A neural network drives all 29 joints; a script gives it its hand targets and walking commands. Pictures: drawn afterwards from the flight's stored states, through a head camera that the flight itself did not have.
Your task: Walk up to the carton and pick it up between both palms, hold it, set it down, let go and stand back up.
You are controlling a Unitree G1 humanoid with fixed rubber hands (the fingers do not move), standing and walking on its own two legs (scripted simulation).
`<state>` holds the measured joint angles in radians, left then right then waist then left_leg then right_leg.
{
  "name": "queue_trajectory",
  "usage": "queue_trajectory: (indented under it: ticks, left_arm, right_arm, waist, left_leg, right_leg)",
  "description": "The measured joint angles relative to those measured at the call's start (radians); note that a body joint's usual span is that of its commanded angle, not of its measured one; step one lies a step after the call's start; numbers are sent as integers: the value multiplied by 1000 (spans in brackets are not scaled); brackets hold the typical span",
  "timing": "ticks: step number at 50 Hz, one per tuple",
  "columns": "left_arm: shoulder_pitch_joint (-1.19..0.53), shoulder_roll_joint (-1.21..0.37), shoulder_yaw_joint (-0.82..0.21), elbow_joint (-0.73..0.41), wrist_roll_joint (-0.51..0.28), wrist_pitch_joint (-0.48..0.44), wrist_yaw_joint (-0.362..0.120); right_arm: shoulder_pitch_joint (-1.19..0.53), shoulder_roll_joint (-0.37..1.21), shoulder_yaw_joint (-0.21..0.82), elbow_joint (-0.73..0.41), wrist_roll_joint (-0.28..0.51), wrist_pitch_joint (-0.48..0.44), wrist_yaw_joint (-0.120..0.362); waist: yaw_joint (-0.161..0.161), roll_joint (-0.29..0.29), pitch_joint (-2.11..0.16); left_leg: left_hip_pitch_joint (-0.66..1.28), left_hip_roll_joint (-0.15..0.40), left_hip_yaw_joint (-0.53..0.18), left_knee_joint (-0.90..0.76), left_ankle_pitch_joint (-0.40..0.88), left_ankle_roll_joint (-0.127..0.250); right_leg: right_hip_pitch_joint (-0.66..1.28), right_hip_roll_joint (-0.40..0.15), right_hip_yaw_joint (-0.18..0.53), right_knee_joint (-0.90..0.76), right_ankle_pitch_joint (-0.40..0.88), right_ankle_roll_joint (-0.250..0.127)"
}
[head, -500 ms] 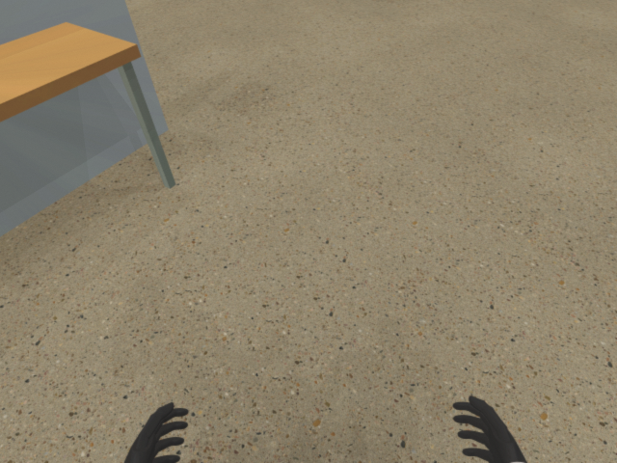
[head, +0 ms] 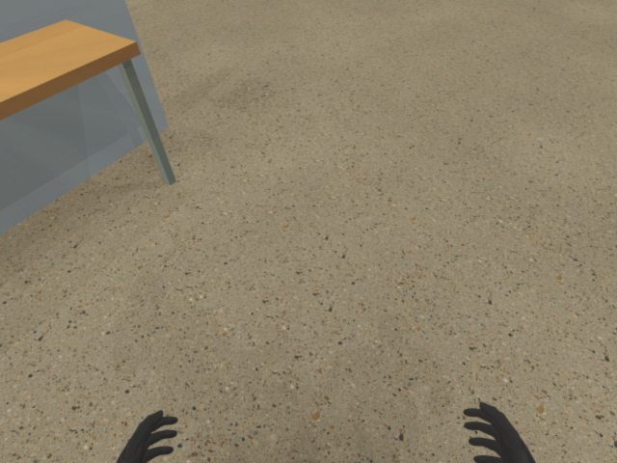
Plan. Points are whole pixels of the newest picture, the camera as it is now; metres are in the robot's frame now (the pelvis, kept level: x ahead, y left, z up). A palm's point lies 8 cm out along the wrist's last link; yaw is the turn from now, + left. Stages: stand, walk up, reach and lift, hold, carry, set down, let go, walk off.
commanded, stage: stand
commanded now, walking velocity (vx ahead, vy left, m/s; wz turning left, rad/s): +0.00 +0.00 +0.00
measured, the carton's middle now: out of the picture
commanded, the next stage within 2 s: walk up in 0.46 s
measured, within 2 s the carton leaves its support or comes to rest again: neither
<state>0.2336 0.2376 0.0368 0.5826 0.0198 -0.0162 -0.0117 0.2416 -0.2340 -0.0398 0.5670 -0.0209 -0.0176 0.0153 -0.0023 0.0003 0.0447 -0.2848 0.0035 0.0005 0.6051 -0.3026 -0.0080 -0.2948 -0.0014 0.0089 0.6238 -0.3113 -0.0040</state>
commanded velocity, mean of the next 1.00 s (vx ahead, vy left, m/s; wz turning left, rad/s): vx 0.00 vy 0.00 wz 0.00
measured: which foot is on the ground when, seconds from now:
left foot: down 0.00-0.68, up 0.70-1.00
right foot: down 0.00-1.00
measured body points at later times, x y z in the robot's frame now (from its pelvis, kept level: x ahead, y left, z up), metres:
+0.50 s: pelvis +0.00 +0.00 +0.00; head +0.02 +0.00 +0.45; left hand +0.14 +0.25 -0.09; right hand +0.14 -0.25 -0.09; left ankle +0.01 +0.13 -0.73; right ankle +0.01 -0.12 -0.73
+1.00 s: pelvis +0.05 +0.09 -0.01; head +0.05 +0.11 +0.44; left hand +0.04 +0.42 -0.11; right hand +0.26 -0.14 -0.08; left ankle +0.08 +0.28 -0.71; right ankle +0.02 -0.11 -0.72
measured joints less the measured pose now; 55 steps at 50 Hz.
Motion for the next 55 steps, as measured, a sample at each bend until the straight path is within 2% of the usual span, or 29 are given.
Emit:
queue_trajectory:
  ticks: [33,35,37,39,42,44,48,51,52,53,54,55]
  left_arm:
    - [15,15,-7,27,-7,6,3]
    - [6,17,-2,25,23,-4,4]
    - [-9,33,8,33,52,-21,19]
    - [-6,48,21,52,62,-42,36]
    - [22,72,38,89,68,-58,48]
    - [37,95,48,113,66,-58,49]
    - [51,140,67,133,63,-57,39]
    - [65,155,69,126,63,-47,31]
    - [66,162,70,127,61,-40,28]
    - [63,166,70,128,58,-30,22]
    - [58,162,67,122,52,-19,14]
    - [52,154,60,110,42,-10,7]
  right_arm:
    - [16,-12,13,19,5,4,-6]
    - [34,-24,5,9,-10,18,20]
    - [57,-37,-4,10,-41,50,47]
    - [64,-59,-16,8,-59,71,68]
    - [58,-98,-43,1,-50,75,94]
    - [59,-108,-54,3,-37,75,110]
    - [57,-97,-58,14,-19,58,128]
    - [66,-94,-53,19,-17,33,116]
    - [61,-84,-53,28,-18,21,103]
    - [57,-72,-50,34,-18,8,87]
    - [61,-63,-43,36,-18,-3,72]
    - [72,-54,-33,40,-12,-8,59]
  waist:
    - [5,0,-1]
    - [-13,11,-3]
    - [-16,0,3]
    - [2,-9,14]
    - [17,0,28]
    - [23,-3,29]
    - [34,-20,19]
    - [41,-31,-11]
    - [32,-56,-12]
    - [19,-83,-5]
    - [4,-94,-1]
    - [-12,-97,-3]
  left_leg:
    - [14,4,-2,-14,4,0]
    - [-28,-3,-26,73,-63,16]
    - [-113,-1,-2,275,-135,8]
    - [-186,20,10,409,-131,-2]
    - [-267,75,-16,472,-69,-10]
    - [-291,115,-28,438,-35,-10]
    - [-250,174,-14,247,20,6]
    - [-150,167,38,128,30,27]
    - [-141,139,51,136,20,1]
    - [-144,105,58,172,-4,-12]
    - [-151,80,53,201,-29,-15]
    - [-152,61,41,208,-44,-9]
  right_leg:
    - [19,4,-2,-24,9,-1]
    - [29,-3,-39,-19,-6,-15]
    - [53,-34,-87,-16,-27,-30]
    - [82,-64,-115,-30,-36,-36]
    - [134,-99,-155,-69,-34,-18]
    - [169,-124,-184,-86,-43,-8]
    - [230,-172,-244,-90,-85,8]
    - [244,-219,-272,-19,-161,-4]
    - [231,-258,-267,45,-194,-25]
    - [199,-284,-223,155,-204,-44]
    - [147,-266,-157,286,-229,-46]
    - [87,-226,-102,408,-254,-43]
